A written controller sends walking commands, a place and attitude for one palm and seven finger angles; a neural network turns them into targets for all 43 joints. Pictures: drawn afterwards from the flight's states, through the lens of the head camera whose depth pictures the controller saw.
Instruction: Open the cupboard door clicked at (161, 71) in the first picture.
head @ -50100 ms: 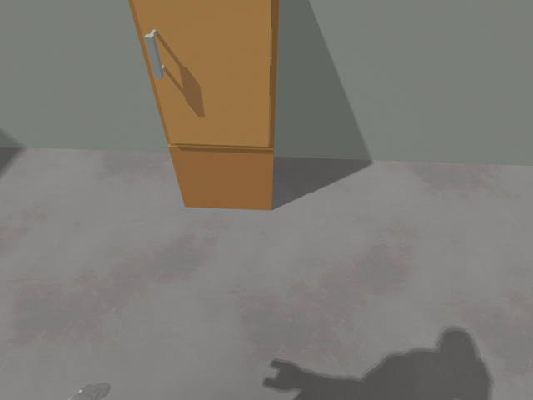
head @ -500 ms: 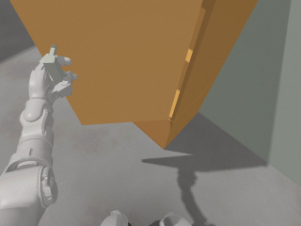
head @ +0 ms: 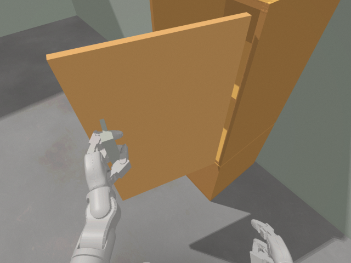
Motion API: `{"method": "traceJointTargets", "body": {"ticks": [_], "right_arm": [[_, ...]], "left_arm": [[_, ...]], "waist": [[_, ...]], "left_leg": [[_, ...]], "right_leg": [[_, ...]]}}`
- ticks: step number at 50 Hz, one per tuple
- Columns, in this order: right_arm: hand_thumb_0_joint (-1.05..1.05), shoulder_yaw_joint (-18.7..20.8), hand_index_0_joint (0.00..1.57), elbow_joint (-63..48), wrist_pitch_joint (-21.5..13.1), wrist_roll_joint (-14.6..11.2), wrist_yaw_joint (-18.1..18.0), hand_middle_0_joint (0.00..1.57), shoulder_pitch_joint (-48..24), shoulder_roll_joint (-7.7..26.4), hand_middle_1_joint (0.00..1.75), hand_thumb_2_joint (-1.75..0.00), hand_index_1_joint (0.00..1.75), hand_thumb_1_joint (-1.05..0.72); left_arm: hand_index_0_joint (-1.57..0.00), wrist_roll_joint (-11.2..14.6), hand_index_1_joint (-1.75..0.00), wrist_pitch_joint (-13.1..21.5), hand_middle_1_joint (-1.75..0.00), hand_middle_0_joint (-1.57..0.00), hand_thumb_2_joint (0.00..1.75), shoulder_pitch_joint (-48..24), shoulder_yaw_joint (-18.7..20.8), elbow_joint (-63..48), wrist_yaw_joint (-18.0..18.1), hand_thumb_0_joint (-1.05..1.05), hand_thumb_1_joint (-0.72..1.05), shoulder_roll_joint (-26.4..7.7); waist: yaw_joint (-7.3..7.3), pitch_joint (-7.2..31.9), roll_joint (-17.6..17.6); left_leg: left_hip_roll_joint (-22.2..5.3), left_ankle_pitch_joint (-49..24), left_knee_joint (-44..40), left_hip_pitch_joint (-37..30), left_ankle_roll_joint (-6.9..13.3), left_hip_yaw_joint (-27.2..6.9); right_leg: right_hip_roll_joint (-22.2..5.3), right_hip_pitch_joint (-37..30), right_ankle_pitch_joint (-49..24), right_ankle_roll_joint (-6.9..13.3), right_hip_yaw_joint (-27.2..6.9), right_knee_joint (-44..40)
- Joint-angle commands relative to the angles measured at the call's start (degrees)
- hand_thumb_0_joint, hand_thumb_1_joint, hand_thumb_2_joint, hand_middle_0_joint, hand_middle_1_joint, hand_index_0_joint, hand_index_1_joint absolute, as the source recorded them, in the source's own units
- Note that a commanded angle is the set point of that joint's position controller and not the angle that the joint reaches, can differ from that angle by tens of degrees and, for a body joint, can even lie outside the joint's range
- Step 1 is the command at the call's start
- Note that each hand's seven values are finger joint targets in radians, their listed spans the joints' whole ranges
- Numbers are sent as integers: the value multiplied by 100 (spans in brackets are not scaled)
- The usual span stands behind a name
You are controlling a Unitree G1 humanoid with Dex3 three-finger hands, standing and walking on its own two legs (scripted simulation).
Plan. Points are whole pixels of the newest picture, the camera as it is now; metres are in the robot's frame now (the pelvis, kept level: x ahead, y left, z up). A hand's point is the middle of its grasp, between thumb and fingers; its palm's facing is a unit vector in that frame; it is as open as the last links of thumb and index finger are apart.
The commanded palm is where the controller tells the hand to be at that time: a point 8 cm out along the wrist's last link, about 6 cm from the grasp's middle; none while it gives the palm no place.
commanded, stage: pull the door open along its arc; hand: left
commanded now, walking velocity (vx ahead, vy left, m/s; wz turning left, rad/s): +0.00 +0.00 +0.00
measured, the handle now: (111, 145) +0.37 +0.17 +0.07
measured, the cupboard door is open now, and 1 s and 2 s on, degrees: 75 92 94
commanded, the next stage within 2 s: open thumb and fingers to let go in 0.34 s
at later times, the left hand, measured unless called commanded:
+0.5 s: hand (156, 197) +0.24 +0.05 +0.07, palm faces +0.38 -0.92 -0.01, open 6.1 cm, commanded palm +0.21 +0.11 +0.07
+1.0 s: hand (154, 193) +0.25 +0.06 +0.07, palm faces +0.35 -0.94 -0.01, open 13.1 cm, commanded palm +0.21 +0.10 +0.07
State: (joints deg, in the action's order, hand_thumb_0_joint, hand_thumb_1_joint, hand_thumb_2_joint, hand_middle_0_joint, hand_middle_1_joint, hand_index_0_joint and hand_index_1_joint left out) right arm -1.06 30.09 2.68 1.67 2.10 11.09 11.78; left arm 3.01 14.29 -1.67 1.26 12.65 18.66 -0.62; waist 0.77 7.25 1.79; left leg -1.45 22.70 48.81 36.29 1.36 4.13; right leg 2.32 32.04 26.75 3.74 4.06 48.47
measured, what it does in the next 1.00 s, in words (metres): stands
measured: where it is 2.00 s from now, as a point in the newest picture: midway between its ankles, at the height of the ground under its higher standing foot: outside the picture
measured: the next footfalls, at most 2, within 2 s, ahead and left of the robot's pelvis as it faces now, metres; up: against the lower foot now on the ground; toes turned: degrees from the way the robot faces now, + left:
none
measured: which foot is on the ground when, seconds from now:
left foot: down 0.00-1.00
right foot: down 0.00-1.00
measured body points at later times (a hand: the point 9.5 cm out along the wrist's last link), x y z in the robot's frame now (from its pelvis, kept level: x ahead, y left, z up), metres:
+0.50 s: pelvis +0.00 -0.04 +0.00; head +0.02 -0.07 +0.45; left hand +0.22 +0.10 +0.07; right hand +0.16 -0.27 -0.10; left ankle +0.02 +0.11 -0.70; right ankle -0.03 -0.08 -0.70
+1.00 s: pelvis -0.01 -0.03 +0.00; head +0.01 -0.06 +0.45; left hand +0.23 +0.10 +0.07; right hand +0.18 -0.24 -0.10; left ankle +0.02 +0.11 -0.70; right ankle -0.03 -0.08 -0.70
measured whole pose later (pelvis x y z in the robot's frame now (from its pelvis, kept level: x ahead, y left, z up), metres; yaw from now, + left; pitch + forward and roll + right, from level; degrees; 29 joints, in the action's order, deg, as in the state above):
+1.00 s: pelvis -0.01 -0.03 +0.00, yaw +2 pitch +7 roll +1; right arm -0.8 30.8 0.6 3.3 0.1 11.7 11.6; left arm -3.6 13.0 14.7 -13.9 0.0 28.2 4.3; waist 0.2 6.5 2.8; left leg 0.1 21.8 48.8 34.2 -1.1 -0.5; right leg 2.3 29.7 27.7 5.9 6.4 49.8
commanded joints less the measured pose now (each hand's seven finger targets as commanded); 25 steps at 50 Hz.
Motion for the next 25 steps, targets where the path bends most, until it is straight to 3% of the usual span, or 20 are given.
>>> {"method": "traceJointTargets", "body": {"ticks": [1, 7, 13, 15, 17, 19, 21, 22, 25], "right_arm": [[0, 238, 20, -658, -133, 31, -111, 20, -103, 649, 30, -90, 30, -90], [0, 184, 20, -693, -149, 84, -199, 20, -251, 553, 30, -90, 30, -90], [0, 198, 20, -824, -265, 73, -148, 20, -289, 485, 30, -90, 30, -90], [0, 196, 20, -859, -320, 68, -127, 20, -308, 485, 30, -90, 30, -90], [0, 213, 20, -863, -383, 85, -117, 20, -325, 485, 30, -90, 30, -90], [0, 211, 20, -905, -472, 103, -95, 20, -362, 462, 30, -90, 30, -90], [0, 221, 20, -838, -523, 139, -121, 20, -383, 476, 30, -90, 30, -90], [0, 212, 20, -743, -535, 158, -157, 20, -422, 476, 30, -90, 30, -90], [0, 222, 20, -627, -597, 167, -210, 20, -491, 414, 30, -90, 30, -90]], "left_arm": [[-40, -83, -135, 310, -135, -40, 90, -524, 346, -1448, 680, 0, 90, -471], [-40, -239, -135, 317, -135, -40, 90, -164, -161, -1817, 634, 0, 90, -229], [-40, -276, -135, 396, -135, -40, 90, 1034, -785, -2486, 532, 0, 90, 246], [-40, -297, -135, 392, -135, -40, 90, 1363, -1024, -2608, 547, 0, 90, 412], [-40, -375, -135, 429, -135, -40, 90, 1451, -1177, -2783, 623, 0, 90, 478], [-40, -499, -135, 458, -135, -40, 90, 1696, -1446, -2932, 693, 0, 90, 657], [-40, -643, -135, 482, -135, -40, 90, 1315, -1380, -2840, 799, 0, 90, 520], [-40, -740, -135, 521, -135, -40, 90, 772, -1288, -2750, 892, 0, 90, 375], [-38, -816, -133, 627, -133, -38, 81, 550, -1160, -2589, 975, 0, 69, 288]], "waist": [[-159, 1196, -441], [-101, 1058, -446], [-120, 1038, -500], [-74, 889, -690], [-28, 812, -822], [-25, 760, -723], [29, 644, -869], [124, 544, -864], [82, 550, -836]], "left_leg": [[175, -1537, -452, -1046, 0, -357], [225, -1322, -489, -1009, 0, -381], [233, -1442, -522, -1063, -15, -422], [236, -1391, -489, -997, -11, -463], [241, -1319, -440, -946, -11, -499], [259, -1227, -374, -910, -9, -521], [271, -1051, -280, -755, -2, -563], [277, -941, -181, -652, 2, -587], [293, -707, -51, -527, -3, -623]], "right_leg": [[-175, -762, -2507, -301, -431, -845], [-414, -1071, -2978, -433, -768, -1099], [-519, -1344, -3689, -512, -844, -1081], [-548, -1347, -3714, -544, -897, -1135], [-582, -1267, -3662, -563, -963, -1149], [-599, -1145, -3413, -544, -1015, -1173], [-639, -950, -3043, -538, -1123, -1225], [-683, -759, -2764, -539, -1246, -1266], [-748, -621, -2006, -510, -1465, -1432]]}}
